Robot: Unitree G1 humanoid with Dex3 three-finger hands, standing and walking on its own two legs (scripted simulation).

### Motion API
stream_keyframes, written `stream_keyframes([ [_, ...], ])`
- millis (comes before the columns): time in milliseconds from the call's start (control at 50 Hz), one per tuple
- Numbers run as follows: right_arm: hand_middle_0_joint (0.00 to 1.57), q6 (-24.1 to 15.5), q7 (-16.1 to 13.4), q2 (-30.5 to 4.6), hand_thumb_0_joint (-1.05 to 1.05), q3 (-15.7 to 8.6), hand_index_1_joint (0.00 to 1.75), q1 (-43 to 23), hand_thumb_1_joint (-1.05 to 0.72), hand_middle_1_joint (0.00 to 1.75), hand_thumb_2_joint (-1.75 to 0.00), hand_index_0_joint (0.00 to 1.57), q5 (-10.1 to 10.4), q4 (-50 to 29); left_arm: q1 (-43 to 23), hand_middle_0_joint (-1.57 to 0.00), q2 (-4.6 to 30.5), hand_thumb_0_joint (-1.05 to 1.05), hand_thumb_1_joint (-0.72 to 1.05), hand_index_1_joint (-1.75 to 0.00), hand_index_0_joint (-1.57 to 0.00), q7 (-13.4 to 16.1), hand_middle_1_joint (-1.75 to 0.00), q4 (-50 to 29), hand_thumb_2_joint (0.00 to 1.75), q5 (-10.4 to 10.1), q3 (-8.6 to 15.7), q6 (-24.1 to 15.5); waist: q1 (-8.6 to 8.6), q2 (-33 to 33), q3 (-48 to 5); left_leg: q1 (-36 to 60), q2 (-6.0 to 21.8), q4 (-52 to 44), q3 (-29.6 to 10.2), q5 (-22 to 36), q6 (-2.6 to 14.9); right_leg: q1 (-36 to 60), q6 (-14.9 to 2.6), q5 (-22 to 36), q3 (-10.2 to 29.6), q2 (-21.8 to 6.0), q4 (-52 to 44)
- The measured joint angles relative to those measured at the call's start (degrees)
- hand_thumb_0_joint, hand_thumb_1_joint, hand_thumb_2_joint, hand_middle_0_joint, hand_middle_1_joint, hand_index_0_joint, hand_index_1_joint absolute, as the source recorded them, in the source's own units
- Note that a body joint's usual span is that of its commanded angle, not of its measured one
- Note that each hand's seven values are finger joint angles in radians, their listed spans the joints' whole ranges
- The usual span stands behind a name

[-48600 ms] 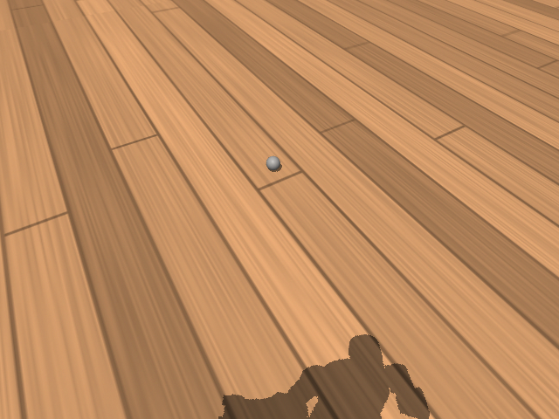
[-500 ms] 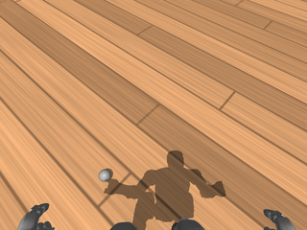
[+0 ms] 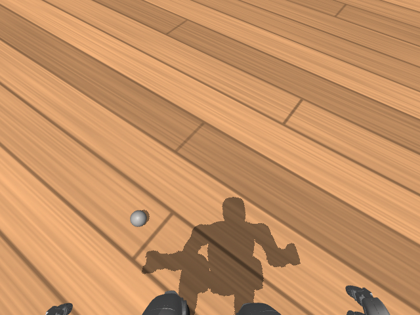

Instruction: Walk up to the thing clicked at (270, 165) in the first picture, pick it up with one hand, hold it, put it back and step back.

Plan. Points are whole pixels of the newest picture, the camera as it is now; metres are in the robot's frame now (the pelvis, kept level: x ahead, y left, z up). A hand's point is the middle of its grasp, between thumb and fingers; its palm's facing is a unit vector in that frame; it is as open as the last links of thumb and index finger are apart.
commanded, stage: step back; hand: left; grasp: from above
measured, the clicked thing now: (138, 218) +0.55 +0.32 -0.72
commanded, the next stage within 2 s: none
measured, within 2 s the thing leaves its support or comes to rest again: neither
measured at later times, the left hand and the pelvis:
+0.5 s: hand out of the picture -0.03 +0.27 -0.14, palm faces +0.06 -0.93 -0.35, open 7.4 cm; pelvis -0.14 +0.00 +0.01, yaw +4 degrees
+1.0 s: hand out of the picture -0.22 +0.22 -0.13, palm faces +0.07 -0.90 -0.42, open 7.4 cm; pelvis -0.32 -0.06 +0.00, yaw +6 degrees
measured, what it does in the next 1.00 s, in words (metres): walks backwards: left foot, then right foot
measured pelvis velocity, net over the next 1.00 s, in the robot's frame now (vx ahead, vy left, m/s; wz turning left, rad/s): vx -0.32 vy -0.06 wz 0.10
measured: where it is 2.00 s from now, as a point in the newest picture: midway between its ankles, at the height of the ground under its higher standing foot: outside the picture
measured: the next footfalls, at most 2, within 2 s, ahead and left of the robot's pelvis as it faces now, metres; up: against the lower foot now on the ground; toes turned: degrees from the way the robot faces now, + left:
left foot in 0.32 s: -0.09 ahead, +0.11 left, +0.00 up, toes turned +3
right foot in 0.72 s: -0.19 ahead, -0.16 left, +0.00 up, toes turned +3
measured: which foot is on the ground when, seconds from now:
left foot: down 0.00-0.00, up 0.02-0.30, down 0.32-0.74, up 0.76-1.00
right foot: down 0.00-0.34, up 0.36-0.70, down 0.72-1.00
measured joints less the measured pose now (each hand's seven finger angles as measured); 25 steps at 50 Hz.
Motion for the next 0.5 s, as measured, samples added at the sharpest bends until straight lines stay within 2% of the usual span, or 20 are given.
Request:
stream_keyframes([
  [20, 0.21, 0.3, -0.1, -0.1, 0.00, -0.2, 0.30, -0.2, -0.90, 0.30, -0.89, 0.21, 0.2, 0.4, 0.2, -0.21, -0.1, 0.01, 0.90, -0.30, -0.20, -0.3, -0.30, -0.2, 0.90, 0.0, -0.1, -0.1, -0.36, 0.6, -0.3, -0.9, -0.6, 1.6, -1.5, -2.5, -0.23, -0.4, -0.26, 0.1, -0.6, 0.2, 0.3],
  [60, 0.20, 1.0, -0.2, 0.0, 0.00, -0.4, 0.30, -0.3, -0.90, 0.30, -0.89, 0.21, 0.3, 1.0, 0.6, -0.21, 0.0, 0.01, 0.90, -0.30, -0.20, -0.6, -0.30, -0.9, 0.90, 0.1, -0.3, -0.2, 0.24, -0.3, -1.2, -3.3, -4.4, 10.7, -4.9, -10.7, -0.62, -1.5, -0.82, 0.4, -0.2, -1.0, 0.8],
  [100, 0.20, 0.9, -0.1, -0.5, 0.00, -0.4, 0.30, 0.3, -0.90, 0.30, -0.89, 0.20, 0.6, 1.0, 0.4, -0.21, -0.2, 0.01, 0.90, -0.30, -0.20, -0.4, -0.30, -1.6, 0.90, -0.1, -0.5, -0.2, 0.80, -0.7, -1.8, -4.7, -7.6, 19.4, -7.7, -12.3, -0.91, -2.0, -0.88, 2.0, 0.1, -1.9, -0.7],
  [160, 0.20, 0.2, -0.1, -1.4, 0.00, -0.2, 0.30, 1.8, -0.90, 0.30, -0.89, 0.20, 0.9, 1.0, -0.5, -0.21, -0.4, 0.01, 0.90, -0.30, -0.20, 0.0, -0.30, -3.0, 0.90, 0.2, -0.5, 0.0, 1.08, -0.8, -2.8, -3.9, -9.3, 24.1, -9.1, -12.5, -1.79, -3.4, -0.78, 4.4, -0.3, -2.8, -2.5],
  [200, 0.20, 0.1, -0.3, -1.8, 0.00, -0.1, 0.30, 2.7, -0.90, 0.30, -0.89, 0.20, 0.8, 1.0, -1.4, -0.21, -0.3, 0.01, 0.90, -0.30, -0.20, 0.2, -0.30, -4.3, 0.90, 0.4, -0.5, -0.2, 1.08, -0.9, -3.0, -1.7, -8.8, 21.8, -8.9, -13.4, -2.30, -4.5, -0.65, 5.5, -1.0, -3.2, -2.9],
  [260, 0.20, 0.1, -0.3, -1.9, 0.00, -0.1, 0.30, 3.6, -0.90, 0.30, -0.89, 0.20, 0.4, 1.2, -2.8, -0.21, 0.2, 0.01, 0.90, -0.30, -0.20, 0.4, -0.30, -6.3, 0.90, 0.4, -0.7, -0.3, 0.74, -1.5, -2.6, 2.8, -6.7, 12.0, -7.1, -13.9, -2.37, -6.5, -0.23, 6.7, -2.4, -4.1, -2.3],
  [280, 0.20, 0.0, -0.2, -1.8, 0.00, -0.2, 0.30, 3.8, -0.90, 0.30, -0.89, 0.20, 0.2, 1.3, -3.2, -0.21, 0.5, 0.01, 0.90, -0.30, -0.20, 0.4, -0.30, -6.8, 0.90, 0.4, -0.7, -0.2, 0.53, -1.8, -2.5, 4.6, -5.9, 7.4, -6.3, -12.7, -2.06, -7.3, -0.02, 6.9, -2.9, -4.4, -1.6],
  [320, 0.20, -0.6, 0.0, -1.6, 0.00, -0.5, 0.30, 4.2, -0.90, 0.30, -0.89, 0.20, -0.3, 1.4, -3.9, -0.21, 1.2, 0.01, 0.90, -0.30, -0.20, 0.2, -0.30, -7.5, 0.90, 0.0, -1.0, 0.2, 0.03, -2.7, -2.1, 8.3, -4.9, -3.0, -4.9, -6.2, -1.10, -9.3, 0.61, 6.8, -3.6, -5.2, 0.8],
  [340, 0.20, -0.8, 0.1, -0.8, 0.00, -0.6, 0.30, 3.9, -0.90, 0.30, -0.89, 0.20, -0.7, 1.7, -4.3, -0.21, 1.8, 0.00, 0.90, -0.30, -0.20, 0.1, -0.30, -7.5, 0.90, -0.2, -0.9, 0.4, 0.36, -4.5, -1.3, 8.7, -5.9, -3.9, -4.0, -5.1, -0.43, -9.9, 0.68, 6.8, -2.7, -6.1, 2.0],
  [360, 0.20, -0.8, 0.4, -0.4, 0.00, -0.5, 0.30, 3.8, -0.90, 0.30, -0.89, 0.20, -1.1, 1.7, -4.3, -0.21, 1.9, 0.00, 0.90, -0.30, -0.20, 0.2, -0.30, -7.0, 0.90, -0.3, -0.7, 0.7, 0.68, -5.2, -0.9, 8.4, -6.0, -3.4, -3.5, -4.9, 0.00, -10.7, 0.55, 2.8, -1.5, -5.6, 3.8],
  [400, 0.20, -0.9, 1.0, -0.1, 0.00, -0.2, 0.30, 4.0, -0.90, 0.30, -0.89, 0.20, -1.5, 1.5, -3.8, -0.21, 1.7, 0.00, 0.90, -0.30, -0.20, 0.4, -0.30, -5.5, 0.90, -0.1, -0.5, 1.5, -0.22, -4.1, -1.2, 7.3, -4.6, -2.9, -4.3, -4.3, 0.48, -12.8, 0.44, -7.3, 1.6, -1.5, 12.8],
  [420, 0.20, -1.1, 1.0, 0.2, 0.00, 0.1, 0.30, 4.1, -0.90, 0.30, -0.89, 0.20, -1.6, 1.4, -3.5, -0.21, 1.8, 0.01, 0.90, -0.30, -0.20, 0.4, -0.30, -4.9, 0.90, -0.3, -0.4, 1.7, -0.51, -3.9, -1.4, 7.1, -4.0, -3.6, -4.6, -3.5, 0.46, -13.8, 0.27, -9.5, 3.3, 0.6, 18.4],
  [460, 0.20, -1.1, 0.7, 0.8, 0.00, 0.4, 0.30, 4.2, -0.90, 0.30, -0.89, 0.21, -1.6, 1.2, -2.5, -0.21, 2.1, 0.01, 0.90, -0.30, -0.20, 0.5, -0.30, -4.2, 0.90, -0.8, 0.0, 1.8, -0.32, -4.0, -2.0, 6.6, -3.0, -5.3, -4.6, -1.6, 0.25, -14.9, 0.08, -10.2, 5.3, 3.1, 26.9],
  [500, 0.21, -1.2, 0.5, 1.0, 0.00, 0.4, 0.30, 4.1, -0.90, 0.30, -0.89, 0.21, -1.5, 0.7, -1.4, -0.21, 2.4, 0.01, 0.90, -0.30, -0.20, 0.4, -0.30, -3.9, 0.90, -0.8, 0.4, 1.6, 0.21, -4.1, -2.3, 5.8, -2.4, -6.3, -4.3, -0.1, 0.09, -14.4, 0.66, -9.9, 6.0, 3.8, 31.0],
])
